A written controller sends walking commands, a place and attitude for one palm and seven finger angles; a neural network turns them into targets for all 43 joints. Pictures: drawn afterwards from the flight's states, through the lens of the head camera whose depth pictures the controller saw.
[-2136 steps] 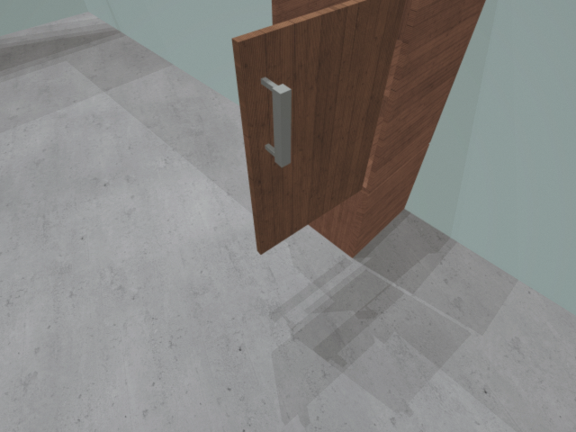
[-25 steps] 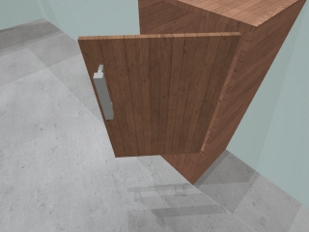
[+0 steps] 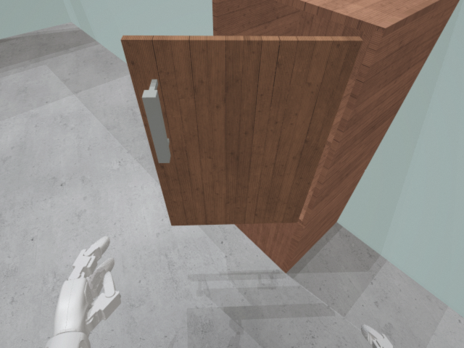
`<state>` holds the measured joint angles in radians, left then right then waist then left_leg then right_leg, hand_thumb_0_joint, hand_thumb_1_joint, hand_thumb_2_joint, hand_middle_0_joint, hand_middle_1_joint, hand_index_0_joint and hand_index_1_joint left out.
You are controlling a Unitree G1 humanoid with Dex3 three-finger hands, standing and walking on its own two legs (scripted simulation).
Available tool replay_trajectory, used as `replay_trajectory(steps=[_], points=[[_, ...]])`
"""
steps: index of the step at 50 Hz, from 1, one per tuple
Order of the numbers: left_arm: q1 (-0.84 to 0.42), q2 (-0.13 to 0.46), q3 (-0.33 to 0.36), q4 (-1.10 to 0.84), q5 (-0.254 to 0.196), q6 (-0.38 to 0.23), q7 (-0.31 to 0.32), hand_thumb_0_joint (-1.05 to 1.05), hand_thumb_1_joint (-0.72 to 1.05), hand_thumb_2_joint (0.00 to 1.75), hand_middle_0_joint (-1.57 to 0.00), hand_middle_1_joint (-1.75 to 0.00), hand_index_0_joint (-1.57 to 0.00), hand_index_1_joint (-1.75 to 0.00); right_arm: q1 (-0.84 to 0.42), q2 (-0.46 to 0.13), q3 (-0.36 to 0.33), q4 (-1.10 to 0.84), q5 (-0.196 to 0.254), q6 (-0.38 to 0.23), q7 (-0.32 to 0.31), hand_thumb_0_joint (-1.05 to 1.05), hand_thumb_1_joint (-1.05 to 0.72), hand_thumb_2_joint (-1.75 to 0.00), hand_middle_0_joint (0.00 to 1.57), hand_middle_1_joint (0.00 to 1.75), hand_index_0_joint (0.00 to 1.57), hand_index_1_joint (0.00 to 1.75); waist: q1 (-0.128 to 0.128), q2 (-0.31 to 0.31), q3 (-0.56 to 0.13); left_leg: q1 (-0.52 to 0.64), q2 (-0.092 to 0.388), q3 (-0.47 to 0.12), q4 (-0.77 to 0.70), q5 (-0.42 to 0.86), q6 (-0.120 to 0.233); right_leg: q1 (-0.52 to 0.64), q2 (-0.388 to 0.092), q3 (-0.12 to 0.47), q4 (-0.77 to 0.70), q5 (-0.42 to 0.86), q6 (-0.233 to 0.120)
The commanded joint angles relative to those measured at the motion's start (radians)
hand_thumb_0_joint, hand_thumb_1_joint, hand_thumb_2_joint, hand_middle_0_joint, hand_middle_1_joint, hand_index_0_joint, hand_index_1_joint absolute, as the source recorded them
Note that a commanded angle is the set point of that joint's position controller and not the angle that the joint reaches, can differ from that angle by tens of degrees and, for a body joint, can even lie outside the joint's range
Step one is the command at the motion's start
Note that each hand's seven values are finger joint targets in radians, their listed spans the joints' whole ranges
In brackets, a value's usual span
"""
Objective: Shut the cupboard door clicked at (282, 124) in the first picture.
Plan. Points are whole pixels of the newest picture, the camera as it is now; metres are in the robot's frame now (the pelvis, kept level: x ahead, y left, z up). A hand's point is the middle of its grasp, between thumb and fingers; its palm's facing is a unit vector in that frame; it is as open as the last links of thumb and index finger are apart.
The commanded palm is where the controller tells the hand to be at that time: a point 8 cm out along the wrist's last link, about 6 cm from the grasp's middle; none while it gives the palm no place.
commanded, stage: raise the hand and make a fist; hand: left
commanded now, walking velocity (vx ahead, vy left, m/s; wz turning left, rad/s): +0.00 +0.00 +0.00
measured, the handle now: (159, 123) +0.50 +0.17 +0.12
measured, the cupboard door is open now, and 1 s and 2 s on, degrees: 50 50 50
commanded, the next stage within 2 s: bring the fist close to the handle in 1.74 s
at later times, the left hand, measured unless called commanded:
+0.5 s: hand (126, 302) +0.19 +0.17 +0.02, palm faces +0.03 -1.00 -0.04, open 4.9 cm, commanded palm +0.16 +0.23 +0.03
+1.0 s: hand (104, 274) +0.21 +0.19 +0.08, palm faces +0.07 -1.00 -0.04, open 3.1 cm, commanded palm +0.18 +0.24 +0.09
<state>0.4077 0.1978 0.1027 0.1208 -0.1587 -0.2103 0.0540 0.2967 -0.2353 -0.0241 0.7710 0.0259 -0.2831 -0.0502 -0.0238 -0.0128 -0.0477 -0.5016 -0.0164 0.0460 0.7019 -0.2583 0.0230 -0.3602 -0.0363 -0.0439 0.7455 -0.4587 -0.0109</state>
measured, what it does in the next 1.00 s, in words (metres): stands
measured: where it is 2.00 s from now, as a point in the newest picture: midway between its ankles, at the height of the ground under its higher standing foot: outside the picture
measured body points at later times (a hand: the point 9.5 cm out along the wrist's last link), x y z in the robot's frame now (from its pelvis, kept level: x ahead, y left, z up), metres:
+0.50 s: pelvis -0.02 -0.03 -0.05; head +0.02 -0.03 +0.40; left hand +0.18 +0.23 +0.03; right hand +0.17 -0.24 -0.13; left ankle +0.06 +0.10 -0.71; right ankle -0.03 -0.11 -0.71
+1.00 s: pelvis +0.00 +0.00 -0.02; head +0.02 +0.00 +0.43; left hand +0.20 +0.25 +0.09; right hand +0.19 -0.22 -0.08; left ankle +0.06 +0.10 -0.71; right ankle -0.03 -0.11 -0.71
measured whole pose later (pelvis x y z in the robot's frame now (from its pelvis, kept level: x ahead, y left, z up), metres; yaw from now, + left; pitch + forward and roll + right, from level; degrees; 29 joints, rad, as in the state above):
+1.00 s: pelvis +0.00 +0.00 -0.02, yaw +0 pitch +6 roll -2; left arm 0.42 0.25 0.15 -0.22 -0.29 -0.22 -0.17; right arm 0.23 -0.22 0.04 0.53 0.03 -0.22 -0.07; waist 0.04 0.04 -0.08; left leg -0.64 0.02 0.01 0.87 -0.34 0.02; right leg -0.46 0.01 -0.07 0.85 -0.49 -0.01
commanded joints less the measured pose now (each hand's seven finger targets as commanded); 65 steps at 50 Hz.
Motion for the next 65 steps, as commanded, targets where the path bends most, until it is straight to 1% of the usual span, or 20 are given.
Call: replay_trajectory(steps=[1, 2, 3, 4, 6, 8, 9, 10, 13, 16, 20, 23, 24, 26, 29, 36, 44, 52, 59, 65], points=[[0.227, -0.004, 0.105, 0.074, -0.082, -0.347, -0.196, 0.00, 0.90, 0.90, -0.36, -0.48, -0.36, -0.48, -0.162, -0.116, -0.067, -0.202, -0.029, -0.073, 0.050, 0.00, -0.90, -0.90, 0.20, 0.30, 0.20, 0.30, 0.091, -0.195, -0.096, -0.131, 0.020, -0.069, 0.168, 0.042, -0.043, -0.382, 0.055, -0.048, 0.115, 0.147, -0.018], [0.189, 0.001, 0.089, 0.068, -0.103, -0.425, -0.278, 0.00, 0.90, 0.90, -0.38, -0.50, -0.38, -0.50, -0.174, -0.124, -0.072, -0.223, -0.031, -0.071, 0.060, 0.00, -0.90, -0.90, 0.20, 0.30, 0.20, 0.30, 0.086, -0.183, -0.120, -0.199, 0.014, -0.065, 0.224, 0.010, -0.044, -0.425, 0.050, -0.026, 0.170, 0.126, -0.018], [0.199, 0.064, 0.148, 0.056, -0.123, -0.443, -0.324, 0.00, 0.90, 0.90, -0.40, -0.52, -0.40, -0.52, -0.185, -0.131, -0.081, -0.268, -0.024, -0.065, 0.059, 0.00, -0.90, -0.90, 0.20, 0.30, 0.20, 0.30, 0.108, -0.133, -0.167, -0.226, 0.008, -0.047, 0.253, -0.029, -0.037, -0.422, 0.043, 0.012, 0.178, 0.072, -0.020], [0.210, 0.115, 0.186, 0.044, -0.128, -0.416, -0.352, 0.00, 0.90, 0.90, -0.42, -0.54, -0.42, -0.54, -0.186, -0.131, -0.081, -0.299, -0.012, -0.053, 0.058, 0.00, -0.90, -0.90, 0.20, 0.30, 0.20, 0.30, 0.128, -0.023, -0.181, -0.224, 0.006, -0.036, 0.253, -0.040, -0.030, -0.398, 0.039, 0.045, 0.170, 0.044, -0.027], [0.124, 0.158, 0.194, -0.146, -0.168, -0.327, -0.370, 0.00, 0.90, 0.90, -0.46, -0.58, -0.46, -0.58, -0.212, -0.133, -0.070, -0.389, 0.010, -0.033, 0.043, 0.00, -0.90, -0.90, 0.20, 0.30, 0.20, 0.30, 0.127, 0.053, -0.250, -0.204, -0.003, -0.016, 0.248, -0.101, -0.016, -0.358, 0.025, 0.096, 0.110, -0.074, -0.016], [0.005, 0.176, 0.184, -0.306, -0.176, -0.268, -0.326, 0.00, 0.90, 0.90, -0.49, -0.62, -0.49, -0.62, -0.196, -0.121, -0.055, -0.422, 0.018, -0.027, 0.018, 0.00, -0.90, -0.90, 0.20, 0.30, 0.20, 0.30, 0.088, 0.072, -0.238, -0.193, 0.004, -0.030, 0.252, -0.178, -0.003, -0.401, 0.024, 0.132, 0.042, -0.219, -0.001], [-0.088, 0.193, 0.184, -0.379, -0.171, -0.270, -0.293, 0.00, 0.90, 0.90, -0.51, -0.64, -0.51, -0.64, -0.173, -0.116, -0.048, -0.412, 0.014, -0.027, 0.005, 0.00, -0.90, -0.90, 0.20, 0.30, 0.20, 0.30, 0.052, 0.024, -0.213, -0.216, 0.015, -0.055, 0.267, -0.220, 0.003, -0.439, 0.032, 0.147, 0.030, -0.271, 0.007], [-0.120, 0.196, 0.179, -0.454, -0.162, -0.284, -0.264, 0.00, 0.90, 0.90, -0.53, -0.66, -0.53, -0.66, -0.166, -0.111, -0.046, -0.415, 0.011, -0.033, -0.006, 0.00, -0.90, -0.90, 0.20, 0.30, 0.20, 0.30, 0.041, 0.037, -0.203, -0.209, 0.019, -0.059, 0.280, -0.221, 0.007, -0.445, 0.029, 0.163, 0.013, -0.292, 0.006], [-0.204, 0.182, 0.122, -0.535, -0.129, -0.349, -0.227, 0.00, 0.90, 0.90, -0.58, -0.72, -0.58, -0.72, -0.130, -0.106, -0.028, -0.370, 0.001, -0.060, -0.026, 0.00, -0.90, -0.90, 0.20, 0.30, 0.20, 0.30, -0.012, 0.068, -0.166, -0.183, 0.034, -0.076, 0.313, -0.196, 0.015, -0.500, 0.041, 0.146, 0.023, -0.246, -0.002], [-0.171, 0.160, 0.072, -0.468, -0.130, -0.341, -0.269, 0.00, 0.90, 0.90, -0.64, -0.78, -0.64, -0.78, -0.117, -0.113, -0.015, -0.334, 0.000, -0.079, -0.041, 0.00, -0.90, -0.90, 0.20, 0.30, 0.20, 0.30, -0.027, 0.081, -0.156, -0.188, 0.039, -0.089, 0.314, -0.181, 0.017, -0.492, 0.047, 0.130, 0.040, -0.188, 0.000], [-0.046, 0.170, 0.110, -0.354, -0.161, -0.184, -0.332, 0.00, 0.90, 0.90, -0.71, -0.86, -0.71, -0.86, -0.112, -0.112, -0.012, -0.343, 0.017, -0.059, -0.050, 0.00, -0.90, -0.90, 0.20, 0.30, 0.20, 0.30, 0.020, 0.036, -0.188, -0.189, 0.033, -0.085, 0.274, -0.125, 0.015, -0.366, 0.026, 0.151, -0.012, -0.116, 0.025], [-0.014, 0.213, 0.205, -0.377, -0.183, -0.097, -0.313, 0.00, 0.90, 0.90, -0.77, -0.92, -0.77, -0.92, -0.123, -0.098, -0.014, -0.356, 0.016, -0.032, -0.053, 0.00, -0.90, -0.90, 0.20, 0.30, 0.20, 0.30, 0.061, -0.011, -0.237, -0.157, 0.029, -0.086, 0.240, -0.052, 0.008, -0.256, 0.002, 0.162, -0.023, 0.043, 0.051], [0.016, 0.228, 0.246, -0.371, -0.184, -0.087, -0.295, 0.00, 0.90, 0.90, -0.79, -0.94, -0.79, -0.94, -0.129, -0.092, -0.017, -0.352, 0.013, -0.025, -0.052, 0.00, -0.90, -0.90, 0.20, 0.30, 0.20, 0.30, 0.079, -0.007, -0.242, -0.141, 0.028, -0.088, 0.227, -0.016, 0.005, -0.223, 0.006, 0.145, -0.011, 0.112, 0.051], [0.030, 0.200, 0.244, -0.421, -0.185, -0.106, -0.270, 0.00, 0.90, 0.90, -0.82, -0.98, -0.82, -0.98, -0.121, -0.084, -0.017, -0.352, 0.008, -0.019, -0.044, 0.00, -0.90, -0.90, 0.20, 0.30, 0.20, 0.30, 0.078, -0.003, -0.264, -0.088, 0.030, -0.087, 0.204, 0.061, 0.002, -0.194, 0.009, 0.110, 0.023, 0.303, 0.058], [0.038, 0.172, 0.202, -0.437, -0.176, -0.152, -0.259, 0.00, 0.90, 0.90, -0.88, -1.04, -0.88, -1.04, -0.114, -0.091, -0.017, -0.350, 0.002, -0.017, -0.035, 0.00, -0.90, -0.90, 0.20, 0.30, 0.20, 0.30, 0.071, 0.007, -0.220, -0.049, 0.027, -0.085, 0.174, 0.105, 0.005, -0.211, 0.031, 0.053, 0.049, 0.378, 0.044], [0.038, 0.150, 0.127, -0.493, -0.162, -0.177, -0.265, 0.00, 0.90, 0.90, -1.01, -1.18, -1.01, -1.18, -0.088, -0.119, -0.021, -0.363, 0.004, -0.022, -0.025, 0.00, -0.90, -0.90, 0.20, 0.30, 0.20, 0.30, 0.052, 0.052, -0.241, 0.047, 0.030, -0.084, 0.118, 0.107, 0.010, -0.233, 0.060, -0.007, 0.045, 0.280, 0.008], [-0.031, 0.183, 0.145, -0.554, -0.140, -0.116, -0.211, 0.00, 0.90, 0.90, -1.15, -1.34, -1.15, -1.34, -0.101, -0.118, 0.001, -0.374, 0.006, -0.003, -0.027, 0.00, -0.90, -0.90, 0.20, 0.30, 0.20, 0.30, 0.058, 0.076, -0.213, 0.108, 0.038, -0.103, 0.041, 0.057, 0.006, -0.195, 0.074, -0.026, -0.002, 0.217, -0.006], [-0.119, 0.160, 0.112, -0.550, -0.149, -0.013, -0.228, 0.00, 0.90, 0.90, -1.30, -1.50, -1.30, -1.50, -0.121, -0.113, 0.028, -0.383, 0.019, 0.007, -0.025, 0.00, -0.90, -0.90, 0.20, 0.30, 0.20, 0.30, 0.048, 0.079, -0.143, 0.150, 0.039, -0.104, -0.029, 0.001, 0.003, -0.157, 0.074, -0.025, -0.081, 0.184, -0.003], [-0.201, 0.210, 0.161, -0.545, -0.154, 0.034, -0.224, 0.00, 0.90, 0.90, -1.30, -1.50, -1.30, -1.50, -0.142, -0.116, 0.041, -0.364, 0.020, -0.006, -0.030, 0.00, -0.90, -0.90, 0.20, 0.30, 0.20, 0.30, 0.061, 0.053, -0.133, 0.187, 0.034, -0.099, -0.072, -0.014, 0.005, -0.098, 0.069, -0.010, -0.147, 0.154, -0.002], [-0.267, 0.189, 0.135, -0.542, -0.154, 0.072, -0.229, 0.00, 0.90, 0.90, -1.30, -1.50, -1.30, -1.50, -0.170, -0.110, 0.047, -0.350, 0.028, -0.023, -0.031, 0.00, -0.90, -0.90, 0.20, 0.30, 0.20, 0.30, 0.064, 0.073, -0.098, 0.217, 0.030, -0.088, -0.112, -0.028, 0.005, -0.077, 0.058, 0.000, -0.201, 0.126, 0.000]])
